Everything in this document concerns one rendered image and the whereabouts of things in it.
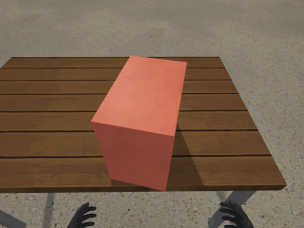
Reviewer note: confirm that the robot left hand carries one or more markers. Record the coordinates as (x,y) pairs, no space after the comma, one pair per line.
(79,217)

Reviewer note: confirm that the table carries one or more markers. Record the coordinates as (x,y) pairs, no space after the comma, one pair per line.
(48,144)

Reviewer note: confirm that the robot right hand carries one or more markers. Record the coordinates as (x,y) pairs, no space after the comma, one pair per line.
(240,218)

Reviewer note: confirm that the carton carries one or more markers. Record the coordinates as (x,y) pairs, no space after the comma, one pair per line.
(136,123)

